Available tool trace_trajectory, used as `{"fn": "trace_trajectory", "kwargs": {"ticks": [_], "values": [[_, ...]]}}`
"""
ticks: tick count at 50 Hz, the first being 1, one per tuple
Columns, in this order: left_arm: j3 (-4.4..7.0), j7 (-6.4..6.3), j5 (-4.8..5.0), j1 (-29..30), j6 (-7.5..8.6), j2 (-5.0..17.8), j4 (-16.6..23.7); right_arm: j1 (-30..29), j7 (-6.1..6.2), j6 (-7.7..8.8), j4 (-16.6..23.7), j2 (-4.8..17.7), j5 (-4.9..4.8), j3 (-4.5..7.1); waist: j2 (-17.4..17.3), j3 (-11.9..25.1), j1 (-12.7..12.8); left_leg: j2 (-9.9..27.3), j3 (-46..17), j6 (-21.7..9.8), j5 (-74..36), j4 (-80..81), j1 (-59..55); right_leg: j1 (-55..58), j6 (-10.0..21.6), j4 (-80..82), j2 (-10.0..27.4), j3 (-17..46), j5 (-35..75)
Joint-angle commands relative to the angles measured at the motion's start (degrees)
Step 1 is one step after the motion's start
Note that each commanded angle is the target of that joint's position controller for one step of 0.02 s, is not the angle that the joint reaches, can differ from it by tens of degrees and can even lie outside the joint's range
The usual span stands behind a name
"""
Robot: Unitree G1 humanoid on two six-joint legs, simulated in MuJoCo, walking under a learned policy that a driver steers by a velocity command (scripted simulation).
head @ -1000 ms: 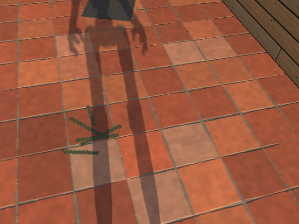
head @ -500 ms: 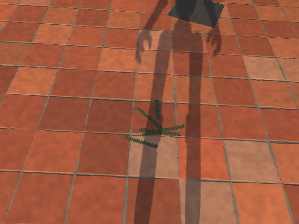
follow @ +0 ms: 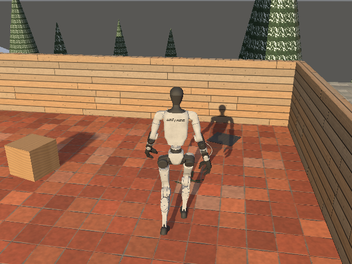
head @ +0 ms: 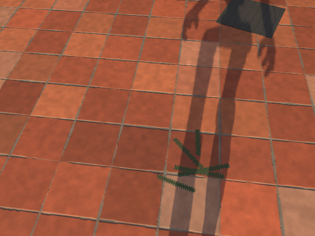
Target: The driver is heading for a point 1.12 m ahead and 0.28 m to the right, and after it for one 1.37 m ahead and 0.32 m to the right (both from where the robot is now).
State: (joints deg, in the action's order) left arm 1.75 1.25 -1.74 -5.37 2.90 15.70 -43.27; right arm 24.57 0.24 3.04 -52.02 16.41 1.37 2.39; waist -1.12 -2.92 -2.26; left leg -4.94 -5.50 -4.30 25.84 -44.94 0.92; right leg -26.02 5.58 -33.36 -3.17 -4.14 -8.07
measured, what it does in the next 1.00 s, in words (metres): walks ahead, turning right: left foot, then right foot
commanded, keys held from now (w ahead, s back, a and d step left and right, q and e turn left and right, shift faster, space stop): w+e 0.90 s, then w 0.04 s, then w+q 0.06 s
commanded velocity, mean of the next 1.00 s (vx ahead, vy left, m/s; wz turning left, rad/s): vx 0.49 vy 0.00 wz -0.48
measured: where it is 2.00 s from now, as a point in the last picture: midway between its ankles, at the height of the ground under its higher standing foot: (223, 124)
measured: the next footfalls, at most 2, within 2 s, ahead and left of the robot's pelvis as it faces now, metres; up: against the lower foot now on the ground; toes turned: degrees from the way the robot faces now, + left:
left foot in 0.46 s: +0.45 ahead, +0.07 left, +0.00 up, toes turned -17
right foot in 0.98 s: +0.61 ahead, -0.24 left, +0.00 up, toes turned -37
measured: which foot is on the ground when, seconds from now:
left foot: up 0.00-0.44, down 0.46-0.98, up 1.00-1.00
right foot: down 0.00-0.46, up 0.48-0.96, down 0.98-1.00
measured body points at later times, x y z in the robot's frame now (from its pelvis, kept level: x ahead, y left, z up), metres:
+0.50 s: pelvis +0.29 +0.01 +0.01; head +0.33 +0.01 +0.45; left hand +0.35 +0.29 -0.13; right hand +0.46 -0.28 -0.07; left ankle +0.42 +0.08 -0.72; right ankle +0.11 -0.07 -0.68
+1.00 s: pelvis +0.53 -0.11 +0.00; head +0.56 -0.14 +0.45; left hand +0.85 -0.05 -0.08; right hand +0.35 -0.31 -0.14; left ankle +0.43 +0.08 -0.70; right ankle +0.58 -0.21 -0.72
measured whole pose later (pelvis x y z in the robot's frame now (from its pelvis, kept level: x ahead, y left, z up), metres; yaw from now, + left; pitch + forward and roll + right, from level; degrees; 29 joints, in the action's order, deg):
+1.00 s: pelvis +0.53 -0.11 +0.00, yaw -34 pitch +2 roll +1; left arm 1.6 3.3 -3.4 -0.3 1.3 14.3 -39.6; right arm 24.6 0.6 3.0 -51.9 14.3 0.9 1.8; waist 0.1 -3.6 -3.8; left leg 5.2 14.7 0.6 27.5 -36.0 -0.3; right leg -27.0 8.3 -33.6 -2.3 -5.5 -8.4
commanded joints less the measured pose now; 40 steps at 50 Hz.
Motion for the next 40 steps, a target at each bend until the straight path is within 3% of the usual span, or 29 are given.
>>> {"fn": "trace_trajectory", "kwargs": {"ticks": [1, 2, 4, 7, 11, 17, 19, 21, 22, 23, 24, 25, 26, 27, 28, 30, 33, 36, 40], "values": [[3.67, 0.03, 1.63, -12.99, -0.37, 10.86, -2.03, -1.5, -0.5, 1.86, 5.89, 7.3, 0.91, 1.07, 7.09, 6.65, 4.32, 3.5, -0.39, -0.06, -5.22, -31.41, 35.64, 31.99, 12.65, 19.85, 21.66, 43.57, -21.15], [3.1, 0.25, 1.35, -10.53, -0.19, 8.18, -1.62, -5.15, -0.85, 2.37, 6.52, 7.19, 0.93, 0.66, 2.67, 3.44, 4.12, 5.81, 0.29, -0.05, -8.88, -28.38, 34.68, 25.58, 11.77, 20.56, 19.07, 36.22, -14.4], [2.33, -0.07, 1.11, -10.38, 0.33, 6.28, -2.91, -6.25, -1.25, 1.68, 7.36, 5.86, 1.54, 0.25, 2.8, 0.64, 1.42, 8.35, 0.84, 1.13, -9.73, -22.15, 31.07, 17.83, 9.62, 21.89, 13.89, 27.79, -2.99], [2.7, -0.23, 1.65, -12.75, 1.28, 7.32, -4.21, -6.85, -1.61, 0.08, 8.01, 4.13, 1.89, -0.45, 3.88, 1.42, 0.51, 8.89, 2.99, 3.79, -9.65, -16.66, 30.11, 14.91, 10.49, 22.9, 11.46, 22.81, 6.04], [3.13, -0.53, 1.9, -16.44, 1.04, 7.87, -5.25, -18.32, -1.76, -0.3, 12.14, 3.02, 1.51, -1.22, 3.7, -1.51, 3.14, 9.3, 5.19, 6.89, -18.61, -3.61, 33.84, 13.48, 9.42, 24.84, 9.09, 20.67, 6.83], [3.78, -1.13, 1.25, -21.69, 0.45, 8.71, -6.02, -28.15, -1.97, 0.36, 15.7, 2.85, 0.35, -1.8, 4.65, 0.5, 7.09, 6.16, 5.35, 6.94, -25.0, 8.81, 31.2, 20.31, 6.4, 18.46, 8.91, 22.14, 18.05], [4.07, -1.64, 0.92, -20.42, 0.28, 9.48, -5.28, -26.86, -1.7, 0.74, 15.84, 4.05, 0.23, -1.47, 5.23, 1.17, 5.69, 5.46, 4.11, 5.86, -22.21, 12.57, 26.83, 21.51, 4.89, 15.52, 9.91, 24.3, 19.81], [4.46, -1.74, 0.74, -17.51, 0.33, 10.75, -4.21, -19.33, -0.97, 1.31, 13.66, 6.2, 0.12, -0.54, 5.43, 3.73, 1.94, 3.54, 4.27, 4.23, -17.49, 16.43, 15.49, 19.83, 3.0, 8.91, 9.16, 25.19, 24.67], [4.35, -1.3, 1.13, -16.88, 0.68, 10.4, -4.06, -12.3, -0.22, 2.05, 11.77, 8.08, 0.51, 0.27, 2.46, 7.53, -1.64, 4.99, 3.24, 2.58, -17.92, 19.99, 5.43, 17.43, 1.65, -0.93, 5.82, 22.71, 24.65], [3.35, -0.81, 1.83, -17.06, 1.23, 6.72, -2.35, -3.41, 0.91, 2.5, 11.3, 12.2, 1.81, 1.33, -3.44, 15.86, -4.79, 17.07, -8.31, -0.36, -6.18, 21.9, -7.18, 11.32, 0.34, -15.91, 2.39, 18.38, 12.32], [2.29, -0.94, 3.35, -22.81, 1.06, 1.55, -0.61, -2.95, 1.29, 1.62, 11.67, 16.63, 2.59, 2.41, -15.45, 20.36, -1.55, 31.06, -32.42, -5.84, -0.56, 27.55, -18.49, -5.89, -1.21, -29.89, -5.75, 11.12, -23.41], [2.84, -1.45, 1.4, -23.25, 0.12, 6.5, -1.88, -5.25, 1.01, 0.79, 11.42, 13.36, 1.53, 2.42, -10.69, 17.0, 0.04, 30.83, -38.0, -7.66, 4.94, 28.62, -13.53, -11.4, -0.66, -36.5, -0.87, 10.28, -22.14], [3.2, -1.12, 0.71, -19.26, -0.34, 7.51, -2.31, -8.63, 0.71, 0.75, 12.26, 7.64, 1.06, 1.14, -3.54, 9.82, 0.27, 27.69, -28.76, -6.39, 3.32, 29.36, -6.52, -11.55, -0.69, -37.28, 1.7, 10.29, -16.39], [3.05, -0.53, 0.66, -16.34, -0.48, 6.44, -1.94, -10.7, 0.42, 0.95, 12.05, 4.98, 0.96, 0.46, -1.46, 5.63, 0.75, 24.46, -19.83, -5.2, -4.92, 30.59, -0.9, -10.36, -1.25, -35.34, 3.36, 9.65, -12.65], [3.07, 0.03, 0.26, -15.1, -0.91, 5.8, -1.75, -10.87, 0.44, 1.2, 11.64, 4.21, 1.01, 0.21, -3.35, 4.14, 1.31, 22.07, -13.63, -3.87, -11.3, 31.56, 1.99, -9.11, -1.77, -33.7, 4.68, 9.11, -11.21], [2.96, 0.99, -0.38, -14.77, -2.23, 4.91, -1.48, -9.31, 0.32, 2.12, 10.13, 4.08, 0.41, 0.23, -5.66, 3.25, 2.25, 19.76, -6.35, -3.11, -21.84, 32.43, 4.49, -7.66, -2.59, -32.98, 5.29, 8.16, -9.82], [2.6, 1.9, -0.34, -10.55, -3.11, 3.86, 0.49, -7.27, -0.13, 3.23, 8.74, 4.6, -0.36, 0.73, -4.64, 2.91, 2.57, 20.17, -0.68, -4.08, -29.96, 33.95, 3.52, -11.4, -3.26, -32.28, 5.98, 7.53, -6.19], [2.13, 2.57, -0.46, -4.63, -3.18, 3.36, 2.78, -5.63, -0.15, 3.14, 7.46, 4.47, -0.32, 0.94, -4.0, 1.05, 1.91, 19.62, 4.76, -4.38, -32.5, 35.53, 2.8, -15.23, -4.11, -27.53, 6.7, 6.33, -0.81], [0.85, 3.48, -0.2, 3.28, -2.61, 1.65, 5.57, -4.16, -0.11, 2.93, 5.97, 5.16, -0.24, 1.24, -3.94, -0.93, 0.37, 18.11, 11.53, -3.2, -33.61, 35.86, 2.99, -11.62, -3.48, -13.13, 6.47, 2.48, 6.78]]}}
Velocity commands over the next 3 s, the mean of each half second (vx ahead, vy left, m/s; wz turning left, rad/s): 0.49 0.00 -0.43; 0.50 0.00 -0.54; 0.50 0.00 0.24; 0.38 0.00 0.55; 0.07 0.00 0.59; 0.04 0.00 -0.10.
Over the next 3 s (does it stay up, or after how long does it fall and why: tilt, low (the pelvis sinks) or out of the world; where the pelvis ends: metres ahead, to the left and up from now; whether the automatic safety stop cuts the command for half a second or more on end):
stays up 1.02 -0.32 0.02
